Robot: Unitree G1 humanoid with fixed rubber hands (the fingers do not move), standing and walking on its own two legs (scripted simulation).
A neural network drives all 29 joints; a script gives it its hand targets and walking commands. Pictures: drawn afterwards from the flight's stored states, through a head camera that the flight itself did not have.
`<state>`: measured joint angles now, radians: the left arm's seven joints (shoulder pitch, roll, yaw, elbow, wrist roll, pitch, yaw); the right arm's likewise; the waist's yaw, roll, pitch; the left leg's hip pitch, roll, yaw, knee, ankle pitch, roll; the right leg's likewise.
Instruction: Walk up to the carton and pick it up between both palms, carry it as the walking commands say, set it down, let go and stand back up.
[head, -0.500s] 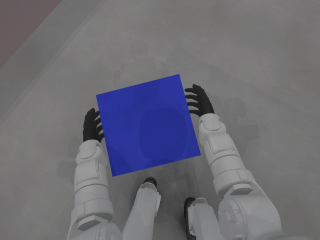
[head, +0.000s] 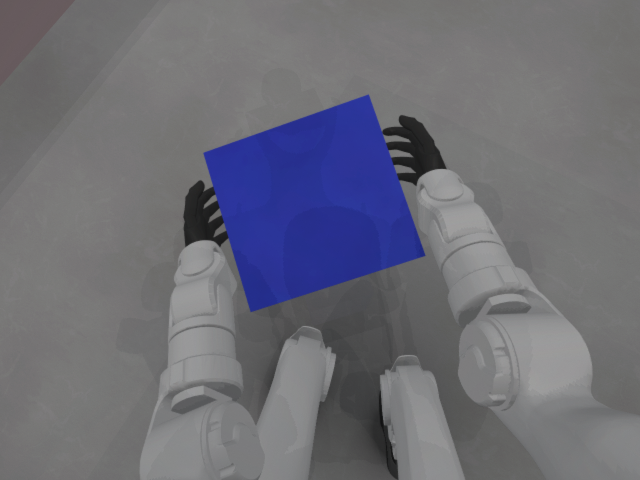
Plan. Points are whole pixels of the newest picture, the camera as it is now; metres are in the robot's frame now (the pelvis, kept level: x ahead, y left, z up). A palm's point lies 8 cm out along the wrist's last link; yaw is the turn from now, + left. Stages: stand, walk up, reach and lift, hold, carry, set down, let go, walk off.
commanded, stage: set down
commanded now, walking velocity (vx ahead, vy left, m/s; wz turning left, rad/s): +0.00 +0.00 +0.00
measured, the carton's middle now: (320, 216) +0.45 +0.11 -0.17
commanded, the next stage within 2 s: none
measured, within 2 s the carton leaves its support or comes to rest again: neither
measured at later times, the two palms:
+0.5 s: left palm (211, 240) +0.39 +0.26 -0.18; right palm (399, 182) +0.52 +0.00 -0.17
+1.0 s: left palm (233, 238) +0.42 +0.27 -0.29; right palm (387, 185) +0.56 +0.01 -0.28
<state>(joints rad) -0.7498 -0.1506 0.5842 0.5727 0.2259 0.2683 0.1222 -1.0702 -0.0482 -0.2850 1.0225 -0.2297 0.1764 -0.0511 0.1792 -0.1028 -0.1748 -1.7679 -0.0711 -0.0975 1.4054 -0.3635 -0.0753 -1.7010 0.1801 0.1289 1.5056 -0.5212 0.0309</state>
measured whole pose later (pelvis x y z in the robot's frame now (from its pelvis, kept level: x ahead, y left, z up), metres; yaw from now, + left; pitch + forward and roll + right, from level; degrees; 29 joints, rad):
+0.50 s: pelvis -0.01 -0.01 -0.07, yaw +0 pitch +48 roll +2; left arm -0.95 -0.03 0.67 0.59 0.19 0.31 0.03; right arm -1.26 -0.05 -0.18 0.97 -0.17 0.27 -0.15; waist 0.20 -0.12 -0.10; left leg -2.06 -0.06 -0.11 1.61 -0.39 -0.11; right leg -2.00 0.22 0.09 1.72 -0.54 0.02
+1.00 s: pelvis -0.02 +0.00 -0.14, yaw -1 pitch +48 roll +0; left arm -1.15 -0.02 0.65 0.61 0.18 0.30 0.12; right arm -1.52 -0.19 -0.11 1.08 -0.10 0.25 -0.12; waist 0.20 -0.09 0.10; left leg -2.27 -0.09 -0.10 1.85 -0.42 -0.10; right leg -2.19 0.22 0.08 1.96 -0.60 0.06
